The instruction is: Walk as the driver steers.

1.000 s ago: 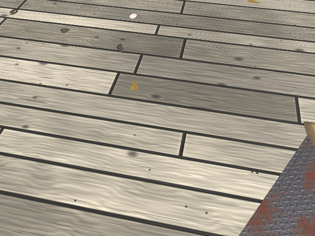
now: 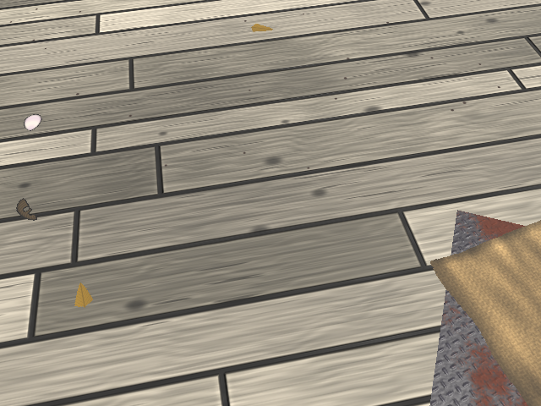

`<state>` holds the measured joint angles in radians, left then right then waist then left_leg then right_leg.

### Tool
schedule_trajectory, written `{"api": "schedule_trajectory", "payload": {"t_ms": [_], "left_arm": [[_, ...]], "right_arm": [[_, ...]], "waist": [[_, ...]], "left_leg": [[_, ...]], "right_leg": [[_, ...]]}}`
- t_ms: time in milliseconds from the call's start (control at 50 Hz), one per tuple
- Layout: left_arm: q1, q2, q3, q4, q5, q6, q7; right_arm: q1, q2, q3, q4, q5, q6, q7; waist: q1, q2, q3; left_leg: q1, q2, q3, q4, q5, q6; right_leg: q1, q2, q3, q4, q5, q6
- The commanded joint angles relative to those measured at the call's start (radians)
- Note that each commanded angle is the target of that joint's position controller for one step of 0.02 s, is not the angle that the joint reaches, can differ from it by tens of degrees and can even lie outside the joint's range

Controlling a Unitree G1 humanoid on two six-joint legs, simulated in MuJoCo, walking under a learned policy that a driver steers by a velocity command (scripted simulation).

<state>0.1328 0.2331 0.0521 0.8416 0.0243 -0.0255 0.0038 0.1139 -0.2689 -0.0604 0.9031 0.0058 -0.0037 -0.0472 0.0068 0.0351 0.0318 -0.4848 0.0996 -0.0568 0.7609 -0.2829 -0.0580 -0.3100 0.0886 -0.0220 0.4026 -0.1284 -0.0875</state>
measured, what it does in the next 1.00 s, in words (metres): steps on the spot: left foot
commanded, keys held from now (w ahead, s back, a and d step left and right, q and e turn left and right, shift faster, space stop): no key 1.00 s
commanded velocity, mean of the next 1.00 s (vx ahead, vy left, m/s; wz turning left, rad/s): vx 0.02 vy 0.00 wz -0.02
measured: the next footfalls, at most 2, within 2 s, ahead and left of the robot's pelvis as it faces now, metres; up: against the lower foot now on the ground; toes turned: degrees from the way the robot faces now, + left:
left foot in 0.08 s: +0.08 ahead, +0.17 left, +0.00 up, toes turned +1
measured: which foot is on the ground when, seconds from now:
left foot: up 0.00-0.06, down 0.08-1.00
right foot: down 0.00-1.00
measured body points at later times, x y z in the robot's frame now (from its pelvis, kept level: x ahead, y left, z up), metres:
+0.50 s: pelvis +0.05 +0.04 +0.00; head +0.06 +0.04 +0.45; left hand +0.14 +0.29 -0.14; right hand +0.13 -0.22 -0.15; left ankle +0.04 +0.17 -0.74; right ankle +0.05 -0.07 -0.74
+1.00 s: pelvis +0.04 +0.04 +0.00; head +0.05 +0.04 +0.45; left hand +0.10 +0.29 -0.15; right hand +0.08 -0.21 -0.15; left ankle +0.04 +0.17 -0.74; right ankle +0.05 -0.07 -0.74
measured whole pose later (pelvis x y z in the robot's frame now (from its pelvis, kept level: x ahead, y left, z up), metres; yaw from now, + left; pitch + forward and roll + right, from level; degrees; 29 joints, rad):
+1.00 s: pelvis +0.04 +0.04 +0.00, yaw +0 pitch -2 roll +0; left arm 0.17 0.21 0.03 1.09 0.00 0.00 0.03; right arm 0.20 -0.21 -0.03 1.10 -0.01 -0.01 -0.04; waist 0.00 0.00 0.04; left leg -0.20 0.02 0.00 0.50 -0.27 -0.02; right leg -0.21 0.02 0.01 0.50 -0.26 -0.02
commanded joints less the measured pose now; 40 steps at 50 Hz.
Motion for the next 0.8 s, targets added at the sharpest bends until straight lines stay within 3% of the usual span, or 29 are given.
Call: {"api": "schedule_trajectory", "payload": {"t_ms": [20,60,80,100,120,140,160,200,360,800], "left_arm": [[-0.022,0.115,0.016,-0.043,-0.004,-0.001,0.008],[0.002,0.086,0.002,-0.025,-0.015,0.001,0.007],[0.035,0.068,-0.005,-0.018,-0.004,-0.003,0.006],[0.101,0.073,0.003,-0.011,-0.003,-0.009,0.002],[0.072,0.065,0.0,-0.009,0.0,-0.007,0.004],[0.025,0.088,0.005,-0.012,-0.005,-0.002,0.005],[0.005,0.098,0.009,-0.01,-0.013,0.006,0.01],[0.007,0.099,0.011,-0.001,-0.013,0.017,0.012],[0.01,0.086,0.015,0.059,-0.02,0.016,0.014],[0.022,0.087,0.004,0.193,-0.023,0.021,0.029]], "right_arm": [[0.039,-0.078,-0.018,-0.023,-0.002,-0.003,0.002],[0.064,-0.077,-0.014,-0.008,-0.022,-0.014,0.011],[0.077,-0.121,-0.019,-0.008,-0.033,-0.019,0.012],[0.042,-0.189,-0.032,-0.008,-0.025,-0.018,0.011],[0.024,-0.128,-0.023,0.004,-0.019,-0.018,0.018],[0.013,-0.089,-0.015,0.005,-0.019,-0.021,0.023],[0.009,-0.089,-0.013,0.007,-0.022,-0.026,0.024],[0.029,-0.093,-0.013,0.023,-0.019,-0.037,0.023],[0.058,-0.08,-0.007,0.07,-0.009,-0.028,0.011],[0.076,-0.054,0.004,0.149,-0.011,-0.009,0.005]], "waist": [[-0.02,-0.141,-0.121],[-0.043,-0.11,-0.102],[-0.024,-0.053,-0.109],[0.053,0.081,-0.092],[0.041,0.127,-0.095],[0.021,0.101,-0.071],[0.009,0.071,-0.061],[0.001,0.05,-0.056],[-0.017,-0.02,-0.072],[-0.012,-0.033,-0.016]], "left_leg": [[0.189,-0.025,0.035,-0.136,0.034,0.01],[0.304,-0.027,0.035,-0.336,0.188,0.038],[0.357,0.051,-0.045,-0.353,0.321,0.063],[0.327,0.096,-0.078,-0.328,0.335,0.111],[0.225,0.078,-0.077,-0.359,0.138,0.123],[0.178,0.044,-0.054,-0.374,0.042,0.1],[0.168,0.021,-0.029,-0.37,0.044,0.075],[0.2,0.0,-0.007,-0.348,0.105,0.06],[0.27,-0.022,0.017,-0.302,0.229,0.073],[0.276,-0.058,0.044,-0.337,0.15,0.065]], "right_leg": [[0.018,-0.254,0.185,-0.118,0.006,-0.128],[-0.008,-0.211,0.178,-0.069,-0.086,-0.058],[-0.029,-0.17,0.156,-0.012,-0.118,-0.011],[-0.043,-0.087,0.083,0.021,-0.177,0.023],[0.051,-0.075,0.052,0.03,-0.143,0.043],[0.089,-0.084,0.056,0.038,-0.101,0.044],[0.095,-0.093,0.063,0.046,-0.068,0.034],[0.087,-0.107,0.08,0.044,-0.008,0.02],[0.109,-0.114,0.079,0.057,0.101,0.029],[0.11,-0.119,0.073,0.018,0.021,0.043]]}}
